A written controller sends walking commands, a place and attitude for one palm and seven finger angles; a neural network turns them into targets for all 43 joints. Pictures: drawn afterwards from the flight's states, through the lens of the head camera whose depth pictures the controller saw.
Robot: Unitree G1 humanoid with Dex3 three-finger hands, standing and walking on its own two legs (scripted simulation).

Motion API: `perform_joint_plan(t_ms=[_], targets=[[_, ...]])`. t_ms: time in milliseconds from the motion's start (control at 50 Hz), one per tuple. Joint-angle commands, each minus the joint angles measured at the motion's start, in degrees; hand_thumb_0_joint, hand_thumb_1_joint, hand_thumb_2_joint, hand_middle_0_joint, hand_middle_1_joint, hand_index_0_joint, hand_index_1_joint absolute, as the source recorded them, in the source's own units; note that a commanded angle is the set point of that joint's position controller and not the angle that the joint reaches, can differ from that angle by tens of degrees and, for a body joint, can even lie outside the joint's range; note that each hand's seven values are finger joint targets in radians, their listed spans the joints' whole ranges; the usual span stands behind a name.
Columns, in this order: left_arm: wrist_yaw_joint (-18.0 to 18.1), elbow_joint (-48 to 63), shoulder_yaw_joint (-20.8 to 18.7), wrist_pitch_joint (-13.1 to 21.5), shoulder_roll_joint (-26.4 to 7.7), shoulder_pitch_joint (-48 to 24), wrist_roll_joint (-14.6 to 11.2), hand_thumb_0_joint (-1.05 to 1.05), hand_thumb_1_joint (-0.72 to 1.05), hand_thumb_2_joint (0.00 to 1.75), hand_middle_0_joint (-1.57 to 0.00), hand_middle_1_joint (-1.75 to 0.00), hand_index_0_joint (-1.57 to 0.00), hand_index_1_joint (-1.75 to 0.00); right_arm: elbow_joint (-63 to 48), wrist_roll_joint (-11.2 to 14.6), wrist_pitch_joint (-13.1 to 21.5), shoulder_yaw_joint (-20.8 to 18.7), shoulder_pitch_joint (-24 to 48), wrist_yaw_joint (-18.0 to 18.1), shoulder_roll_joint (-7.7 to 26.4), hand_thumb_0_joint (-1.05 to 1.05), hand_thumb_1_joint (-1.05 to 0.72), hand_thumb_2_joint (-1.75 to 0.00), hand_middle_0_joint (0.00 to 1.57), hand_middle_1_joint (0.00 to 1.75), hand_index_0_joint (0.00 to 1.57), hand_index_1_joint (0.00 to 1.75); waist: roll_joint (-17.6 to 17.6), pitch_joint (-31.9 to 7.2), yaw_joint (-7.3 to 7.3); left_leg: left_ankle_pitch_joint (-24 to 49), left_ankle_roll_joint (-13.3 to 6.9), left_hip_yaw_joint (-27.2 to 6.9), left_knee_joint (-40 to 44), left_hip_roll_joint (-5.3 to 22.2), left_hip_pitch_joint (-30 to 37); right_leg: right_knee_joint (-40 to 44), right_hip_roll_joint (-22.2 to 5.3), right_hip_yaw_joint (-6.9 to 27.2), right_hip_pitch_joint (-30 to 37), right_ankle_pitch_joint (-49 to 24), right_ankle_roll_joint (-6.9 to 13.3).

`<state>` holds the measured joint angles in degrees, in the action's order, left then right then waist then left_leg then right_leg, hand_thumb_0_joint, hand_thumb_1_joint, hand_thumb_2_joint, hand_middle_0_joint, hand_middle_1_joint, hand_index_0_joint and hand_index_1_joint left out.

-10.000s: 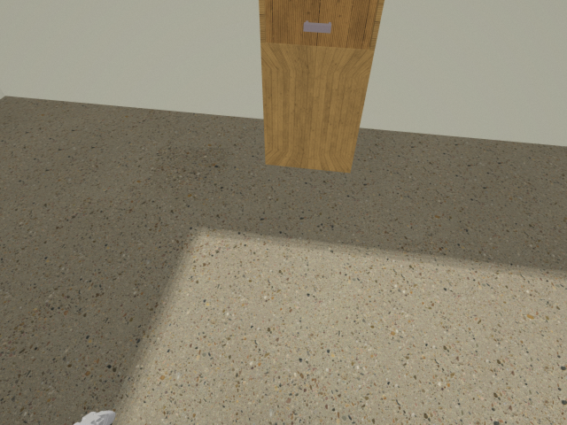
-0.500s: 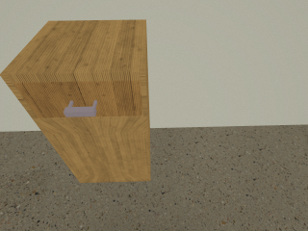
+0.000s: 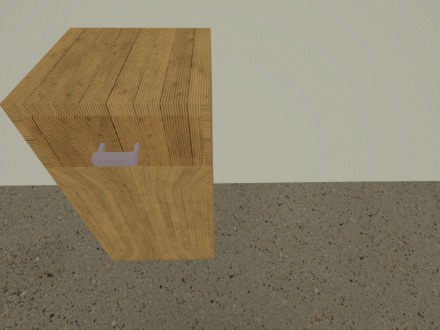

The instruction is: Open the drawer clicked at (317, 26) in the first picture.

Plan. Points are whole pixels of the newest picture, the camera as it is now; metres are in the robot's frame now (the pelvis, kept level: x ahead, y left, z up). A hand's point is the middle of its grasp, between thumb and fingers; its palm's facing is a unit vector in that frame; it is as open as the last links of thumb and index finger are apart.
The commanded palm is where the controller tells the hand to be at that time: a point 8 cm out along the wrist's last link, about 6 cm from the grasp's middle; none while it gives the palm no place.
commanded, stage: look again from close up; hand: left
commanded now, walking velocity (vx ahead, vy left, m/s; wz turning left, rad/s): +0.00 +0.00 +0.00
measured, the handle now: (117, 152) +0.52 +0.30 -0.01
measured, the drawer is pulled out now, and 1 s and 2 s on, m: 0.00 0.00 0.00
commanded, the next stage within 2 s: shuffle to correct the standing spot in 0.14 s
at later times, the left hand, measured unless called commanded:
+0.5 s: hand out of the picture -0.02 +0.19 -0.18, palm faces +0.17 -0.97 -0.18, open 7.3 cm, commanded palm none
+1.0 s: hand out of the picture +0.02 +0.19 -0.17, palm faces +0.10 -0.97 -0.21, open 7.3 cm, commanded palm none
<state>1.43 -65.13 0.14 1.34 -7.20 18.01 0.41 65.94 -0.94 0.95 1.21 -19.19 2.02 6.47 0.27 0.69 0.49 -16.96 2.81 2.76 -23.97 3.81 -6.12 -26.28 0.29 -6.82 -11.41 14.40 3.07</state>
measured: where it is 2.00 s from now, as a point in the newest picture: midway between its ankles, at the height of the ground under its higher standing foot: outside the picture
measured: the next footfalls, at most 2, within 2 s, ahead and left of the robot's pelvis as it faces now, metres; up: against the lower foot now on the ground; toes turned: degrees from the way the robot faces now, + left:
right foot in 0.80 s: +0.08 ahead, -0.07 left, +0.00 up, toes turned +7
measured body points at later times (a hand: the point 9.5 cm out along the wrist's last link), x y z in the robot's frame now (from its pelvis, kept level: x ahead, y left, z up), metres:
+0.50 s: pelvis +0.00 +0.02 -0.01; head +0.01 +0.03 +0.44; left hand -0.03 +0.24 -0.17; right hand -0.02 -0.19 -0.16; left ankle -0.03 +0.14 -0.73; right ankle +0.00 -0.08 -0.74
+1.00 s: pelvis +0.04 +0.01 +0.00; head +0.06 +0.00 +0.45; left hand +0.02 +0.24 -0.15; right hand +0.03 -0.19 -0.17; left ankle -0.01 +0.14 -0.74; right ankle +0.04 -0.08 -0.74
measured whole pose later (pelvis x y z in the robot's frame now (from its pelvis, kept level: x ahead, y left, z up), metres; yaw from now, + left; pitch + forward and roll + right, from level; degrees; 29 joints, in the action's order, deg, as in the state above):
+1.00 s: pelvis +0.04 +0.01 +0.00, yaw +4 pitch +0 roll +1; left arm 2.0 -63.3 -0.4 0.7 -8.1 16.2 0.5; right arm 65.0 -0.6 0.2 0.0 -16.8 2.1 6.4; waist 0.6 1.9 -0.2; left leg -16.1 1.4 4.5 -25.0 1.9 -8.8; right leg -29.1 -0.1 -2.5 -13.7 15.4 2.1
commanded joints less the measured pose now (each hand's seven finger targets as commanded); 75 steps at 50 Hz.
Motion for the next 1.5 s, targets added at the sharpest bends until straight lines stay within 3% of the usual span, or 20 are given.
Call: perform_joint_plan(t_ms=[0,280,380,420,460,480,520,540,600,700,740,800,840,940,1100,1360,1380,1400,1420,1480], targets=[[0.51,1.66,-0.96,0.58,-5.12,3.76,0.19,0.00,0.90,0.90,-0.20,-0.30,-0.20,-0.30,-0.65,0.19,0.54,-0.84,-5.56,0.28,4.09,0.00,-0.90,-0.90,0.20,0.30,0.20,0.30,0.28,4.33,-0.19,7.94,-3.41,-1.77,4.05,2.34,-5.78,5.51,-6.36,7.17,2.03,-9.55,-0.04],[0.67,2.40,-1.91,0.25,-6.26,4.27,0.37,0.00,0.90,0.90,-0.20,-0.30,-0.20,-0.30,-1.32,0.05,-0.13,-1.12,-5.87,0.11,4.37,0.00,-0.90,-0.90,0.20,0.30,0.20,0.30,-0.19,5.58,0.44,4.00,-3.45,-1.26,1.59,0.76,-9.18,4.82,-8.10,7.83,2.11,-3.10,0.77],[1.14,3.80,-4.93,-0.45,-10.50,7.09,0.93,0.00,0.90,0.90,-0.20,-0.30,-0.20,-0.30,-5.07,-0.12,-1.58,-2.31,-2.55,-0.56,4.55,0.00,-0.90,-0.90,0.20,0.30,0.20,0.30,-10.28,5.14,2.59,-9.20,-3.14,0.90,-16.74,-1.17,-19.78,13.06,-21.03,20.23,3.55,6.88,7.36],[1.29,4.62,-5.38,-0.37,-10.13,5.91,1.34,0.00,0.90,0.90,-0.20,-0.30,-0.20,-0.30,-6.15,-0.05,-1.32,-2.65,-1.21,-1.07,4.07,0.00,-0.90,-0.90,0.20,0.30,0.20,0.30,-7.98,5.95,2.20,-10.78,-3.51,-1.00,-19.53,0.34,-20.41,12.47,-23.08,19.69,0.63,4.18,8.99],[1.00,5.72,-5.03,-0.51,-9.33,1.84,1.35,0.00,0.90,0.90,-0.20,-0.30,-0.20,-0.30,-4.94,0.06,-0.86,-2.46,-5.37,-1.30,2.23,0.00,-0.90,-0.90,0.20,0.30,0.20,0.30,-7.48,3.34,-1.01,-4.39,-3.54,0.48,-7.95,-0.60,-8.74,7.38,-18.42,11.44,-5.48,2.07,5.88],[0.82,6.11,-4.53,-0.88,-7.62,0.24,1.14,0.00,0.90,0.90,-0.20,-0.30,-0.20,-0.30,-3.34,-0.02,-0.46,-2.32,-9.13,-1.18,1.86,0.00,-0.90,-0.90,0.20,0.30,0.20,0.30,-3.36,2.94,-2.71,0.58,-3.60,1.12,-0.76,-1.40,-1.35,2.67,-14.11,7.16,-10.40,7.06,3.44],[0.13,8.05,-2.94,-1.41,-2.19,0.33,0.83,0.00,0.90,0.90,-0.20,-0.30,-0.20,-0.30,-3.30,-1.09,0.00,-3.32,-12.57,-0.37,8.89,0.00,-0.90,-0.90,0.20,0.30,0.20,0.30,16.68,4.07,-3.33,-6.56,-10.19,-20.16,12.89,13.42,-2.57,-16.29,-2.05,-1.49,-18.52,17.07,-1.65],[0.22,8.21,-2.67,-1.33,-2.46,-1.16,1.45,0.00,0.90,0.90,-0.20,-0.30,-0.20,-0.30,-3.47,-1.02,0.19,-3.32,-11.90,-0.20,8.65,0.00,-0.90,-0.90,0.20,0.30,0.20,0.30,13.07,5.75,-3.82,-8.98,-12.97,-23.37,15.04,14.97,-5.72,-23.02,-2.36,2.11,-18.57,17.80,-0.51],[-0.62,5.66,-2.10,-0.90,-1.33,0.80,1.23,0.00,0.90,0.90,-0.20,-0.30,-0.20,-0.30,-4.80,-0.89,1.29,-2.00,-4.81,0.34,5.95,0.00,-0.90,-0.90,0.20,0.30,0.20,0.30,6.09,6.21,-0.65,1.15,-13.67,-17.56,13.78,13.29,-8.58,-26.93,-5.00,6.18,-16.42,10.84,-0.97],[-0.39,3.90,-1.22,-0.88,-0.94,1.87,0.32,0.00,0.90,0.90,-0.20,-0.30,-0.20,-0.30,-3.68,-0.62,1.49,-1.88,-3.84,1.00,6.85,0.00,-0.90,-0.90,0.20,0.30,0.20,0.30,5.46,2.58,-0.50,28.19,-11.42,-7.49,6.57,9.96,-3.73,-9.34,-3.60,4.62,-6.95,6.48,-2.99],[-0.21,2.91,-1.50,-0.56,-2.42,3.52,0.23,0.00,0.90,0.90,-0.20,-0.30,-0.20,-0.30,-3.15,-0.23,1.17,-2.15,-3.41,1.12,6.89,0.00,-0.90,-0.90,0.20,0.30,0.20,0.30,3.84,0.94,0.32,26.92,-8.71,-5.98,2.50,7.76,-3.42,1.08,-3.50,5.54,-1.28,-2.73,-2.98],[0.18,2.09,-1.25,-0.02,-5.36,4.52,0.22,0.00,0.90,0.90,-0.20,-0.30,-0.20,-0.30,-2.97,0.49,1.10,-1.99,-2.34,0.61,4.34,0.00,-0.90,-0.90,0.20,0.30,0.20,0.30,1.40,2.09,-0.06,12.90,-4.79,-3.29,2.40,2.15,-7.66,1.74,-7.97,10.50,3.03,-20.61,-1.34],[0.41,2.09,-1.21,0.29,-5.79,3.49,0.17,0.00,0.90,0.90,-0.20,-0.30,-0.20,-0.30,-2.43,0.46,0.25,-2.19,-2.95,0.53,4.52,0.00,-0.90,-0.90,0.20,0.30,0.20,0.30,-8.03,0.89,-0.81,9.62,-3.86,-2.07,1.21,1.55,-5.93,1.59,-7.94,11.10,2.35,-24.81,-0.51],[1.11,3.91,-1.72,0.18,-6.91,2.42,0.17,0.00,0.90,0.90,-0.20,-0.30,-0.20,-0.30,-2.27,0.56,-0.13,-2.29,-2.56,0.33,4.22,0.00,-0.90,-0.90,0.20,0.30,0.20,0.30,-1.98,-0.24,-0.39,14.12,-3.43,-1.46,1.11,1.77,-4.12,0.56,-8.30,11.95,1.99,-27.12,0.25],[1.22,5.86,-2.73,-0.73,-8.65,-0.18,0.57,0.00,0.90,0.90,-0.20,-0.30,-0.20,-0.30,-4.14,0.32,-1.85,-3.07,-1.57,-0.14,4.94,0.00,-0.90,-0.90,0.20,0.30,0.20,0.30,-3.58,0.77,-0.71,6.15,-2.58,-0.17,-2.71,0.19,-4.64,3.75,-10.62,15.46,-3.16,-14.97,2.17],[0.28,4.55,-1.36,-0.22,-7.00,0.16,0.35,0.00,0.90,0.90,-0.20,-0.30,-0.20,-0.30,-3.19,0.02,-0.30,-1.80,-1.65,-0.38,5.69,0.00,-0.90,-0.90,0.20,0.30,0.20,0.30,-0.45,3.72,-0.25,4.15,-3.60,-2.51,4.60,1.76,-5.59,7.92,-5.75,12.30,-3.10,-0.29,-0.36],[0.32,9.15,-1.55,1.19,-18.79,-1.65,1.10,0.00,0.90,0.90,-0.20,-0.30,-0.20,-0.30,-10.26,-0.41,-0.60,-4.22,3.13,-1.25,16.37,0.00,-0.90,-0.90,0.20,0.30,0.20,0.30,-1.19,10.11,-1.51,1.70,-3.11,-3.51,1.79,-0.75,-7.73,6.86,-4.95,13.56,-6.05,4.95,-0.09],[0.69,9.52,-2.89,1.28,-16.31,-1.32,0.74,0.00,0.90,0.90,-0.20,-0.30,-0.20,-0.30,-12.09,-0.77,0.10,-4.79,4.38,-0.88,15.69,0.00,-0.90,-0.90,0.20,0.30,0.20,0.30,1.36,1.66,-0.71,-1.00,-3.93,-2.43,-3.54,0.01,-8.20,6.84,-8.38,16.17,-5.41,10.06,0.56],[0.80,10.38,-2.93,1.26,-16.21,-1.44,0.76,0.00,0.90,0.90,-0.20,-0.30,-0.20,-0.30,-12.29,-0.83,-0.27,-4.64,2.58,-0.86,12.50,0.00,-0.90,-0.90,0.20,0.30,0.20,0.30,-0.85,-3.22,-1.70,-0.49,-4.10,-2.27,-7.26,-1.58,-7.86,8.82,-10.51,18.73,-3.72,11.46,1.37],[1.05,12.06,-2.51,0.92,-13.88,-2.04,0.87,0.00,0.90,0.90,-0.20,-0.30,-0.20,-0.30,-12.53,-0.73,-0.44,-4.03,-0.85,-1.12,10.20,0.00,-0.90,-0.90,0.20,0.30,0.20,0.30,-8.24,-2.17,-2.23,-0.68,-4.55,-2.25,-9.27,-2.15,-9.18,10.80,-12.01,19.62,-5.18,11.32,2.89]])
